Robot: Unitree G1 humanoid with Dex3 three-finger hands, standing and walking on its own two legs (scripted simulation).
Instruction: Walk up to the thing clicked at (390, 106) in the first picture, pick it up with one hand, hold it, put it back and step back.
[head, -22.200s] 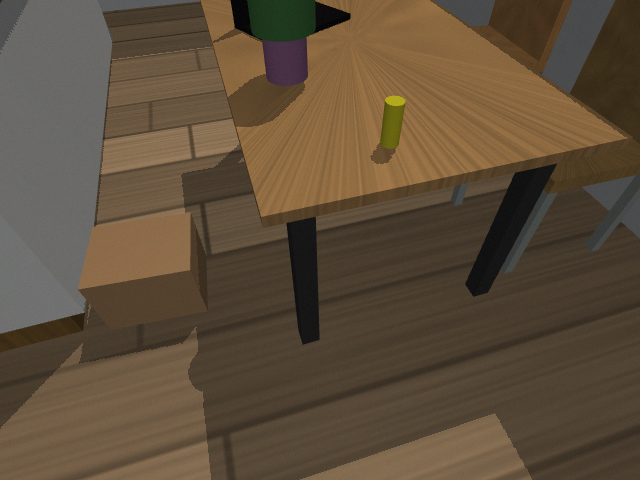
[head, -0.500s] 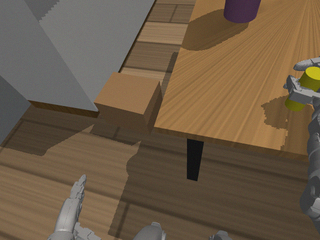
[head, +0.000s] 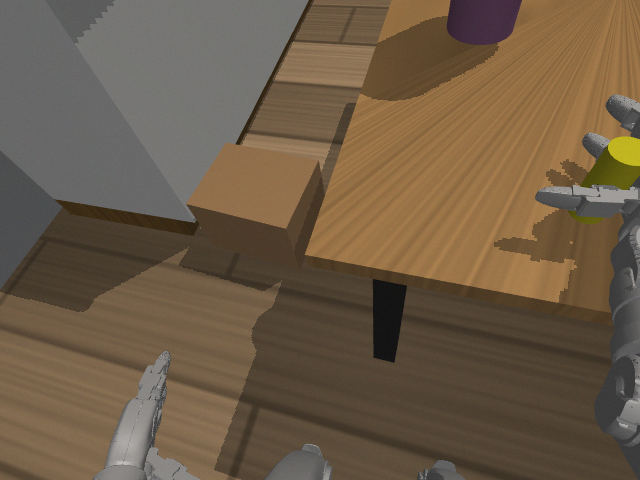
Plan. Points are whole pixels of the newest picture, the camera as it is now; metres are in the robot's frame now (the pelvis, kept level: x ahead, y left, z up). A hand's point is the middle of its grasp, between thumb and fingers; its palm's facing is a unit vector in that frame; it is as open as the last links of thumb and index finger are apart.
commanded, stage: withdraw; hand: right
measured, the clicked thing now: (605, 183) +0.49 -0.23 +0.07
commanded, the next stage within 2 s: rise in 0.38 s
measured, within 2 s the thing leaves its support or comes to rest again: neither
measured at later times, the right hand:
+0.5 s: hand out of the picture +0.49 -0.28 +0.20, palm faces +0.25 +0.97 -0.02, open 17.0 cm
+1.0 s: hand out of the picture +0.39 -0.38 +0.18, palm faces +0.51 +0.79 -0.35, open 17.4 cm
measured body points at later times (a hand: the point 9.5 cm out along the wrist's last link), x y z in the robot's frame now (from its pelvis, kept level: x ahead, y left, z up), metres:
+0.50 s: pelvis +0.02 +0.00 +0.03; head +0.07 -0.01 +0.47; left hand +0.17 +0.26 -0.03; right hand +0.47 -0.34 +0.20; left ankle +0.00 +0.13 -0.68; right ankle +0.03 -0.12 -0.68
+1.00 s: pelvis +0.02 -0.01 +0.05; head +0.04 -0.01 +0.50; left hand +0.19 +0.25 -0.01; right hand +0.36 -0.42 +0.20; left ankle +0.00 +0.13 -0.68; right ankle +0.03 -0.12 -0.68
